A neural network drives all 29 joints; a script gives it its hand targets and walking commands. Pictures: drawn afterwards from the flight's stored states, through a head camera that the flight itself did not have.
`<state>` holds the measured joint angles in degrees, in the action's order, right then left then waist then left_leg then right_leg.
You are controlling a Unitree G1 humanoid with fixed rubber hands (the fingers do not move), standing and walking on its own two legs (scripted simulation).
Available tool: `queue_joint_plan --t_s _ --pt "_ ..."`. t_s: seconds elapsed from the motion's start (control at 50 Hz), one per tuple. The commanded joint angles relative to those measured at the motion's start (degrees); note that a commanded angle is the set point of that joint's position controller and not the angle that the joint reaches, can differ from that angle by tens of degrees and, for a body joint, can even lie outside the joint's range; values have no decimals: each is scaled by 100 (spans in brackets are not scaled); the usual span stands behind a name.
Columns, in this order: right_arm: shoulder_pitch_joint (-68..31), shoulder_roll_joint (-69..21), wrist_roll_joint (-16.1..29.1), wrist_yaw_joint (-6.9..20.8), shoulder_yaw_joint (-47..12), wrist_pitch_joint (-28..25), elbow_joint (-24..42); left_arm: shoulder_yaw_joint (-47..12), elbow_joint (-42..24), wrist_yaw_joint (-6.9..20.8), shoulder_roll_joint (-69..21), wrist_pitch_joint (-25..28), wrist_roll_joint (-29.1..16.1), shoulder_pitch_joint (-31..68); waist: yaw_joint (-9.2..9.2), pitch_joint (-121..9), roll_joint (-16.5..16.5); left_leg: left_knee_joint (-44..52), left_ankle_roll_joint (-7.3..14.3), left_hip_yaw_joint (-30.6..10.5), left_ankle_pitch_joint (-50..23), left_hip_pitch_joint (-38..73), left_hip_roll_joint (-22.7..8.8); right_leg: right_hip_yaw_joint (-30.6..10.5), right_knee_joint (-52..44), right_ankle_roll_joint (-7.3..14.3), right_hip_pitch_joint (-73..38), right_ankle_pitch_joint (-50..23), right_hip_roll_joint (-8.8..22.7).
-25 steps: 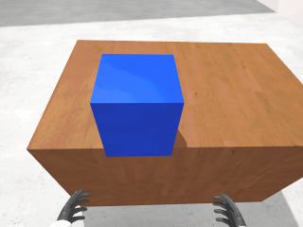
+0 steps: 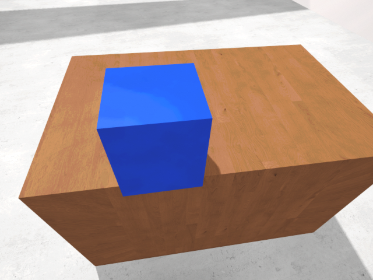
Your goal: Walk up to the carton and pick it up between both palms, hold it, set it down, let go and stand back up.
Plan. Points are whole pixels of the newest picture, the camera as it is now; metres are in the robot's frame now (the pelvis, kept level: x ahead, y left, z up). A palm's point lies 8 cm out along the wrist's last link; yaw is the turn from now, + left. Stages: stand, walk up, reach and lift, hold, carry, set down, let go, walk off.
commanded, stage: stand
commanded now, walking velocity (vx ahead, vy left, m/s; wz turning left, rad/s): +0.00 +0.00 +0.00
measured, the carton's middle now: (157, 131) +0.44 +0.07 +0.06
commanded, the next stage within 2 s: none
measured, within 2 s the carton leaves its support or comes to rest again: neither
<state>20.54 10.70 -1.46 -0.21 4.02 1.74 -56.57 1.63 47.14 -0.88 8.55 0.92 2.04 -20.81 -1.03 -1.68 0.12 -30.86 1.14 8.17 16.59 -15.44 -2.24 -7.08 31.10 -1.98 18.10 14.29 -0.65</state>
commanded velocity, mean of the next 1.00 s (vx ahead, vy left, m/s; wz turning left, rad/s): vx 0.00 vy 0.00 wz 0.00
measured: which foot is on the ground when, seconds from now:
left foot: down 0.00-1.00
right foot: down 0.00-1.00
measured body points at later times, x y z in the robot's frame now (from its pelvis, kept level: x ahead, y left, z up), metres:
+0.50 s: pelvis -0.01 +0.01 +0.00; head -0.01 +0.00 +0.45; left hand +0.00 +0.22 -0.15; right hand -0.04 -0.22 -0.16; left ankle +0.00 +0.10 -0.73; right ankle +0.02 -0.14 -0.73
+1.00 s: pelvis -0.01 +0.01 +0.00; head -0.01 +0.00 +0.45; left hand -0.01 +0.22 -0.15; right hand -0.05 -0.21 -0.16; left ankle +0.00 +0.10 -0.73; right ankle +0.02 -0.14 -0.73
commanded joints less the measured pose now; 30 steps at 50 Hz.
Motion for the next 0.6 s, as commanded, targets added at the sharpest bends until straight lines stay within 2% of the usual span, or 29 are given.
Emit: queue_joint_plan --t_s 0.0,0.16,0.3,0.5,0.52,0.58 --pt "191 732 -7 -63 151 -115 178 172 -253 -68 633 134 -19 -180 36 282 -121 837 224 -687 245 131 -515 -209 -678 322 397 -438 295" --pt "304 533 2 -89 80 -114 -192 124 204 -91 451 102 -19 -222 35 401 3 1033 208 -697 397 66 -596 -155 -633 276 336 -452 253" --pt "306 428 17 -103 38 -109 -374 88 525 -107 437 76 -32 -220 18 517 -171 1004 168 -610 289 175 -535 -261 -755 277 410 -374 291" --pt "300 338 24 -132 -24 -102 -503 23 895 -138 344 41 -49 -228 -1 526 -76 1029 161 -591 275 296 -547 -241 -748 245 417 -448 280" --pt "282 338 18 -139 -32 -99 -519 7 920 -134 290 39 -54 -290 41 570 -31 1043 166 -586 261 291 -557 -250 -752 246 395 -437 288" --pt "338 345 23 -145 -36 -95 -549 2 972 -138 297 24 -63 -231 13 585 -136 1010 154 -570 213 301 -548 -272 -766 242 382 -463 296"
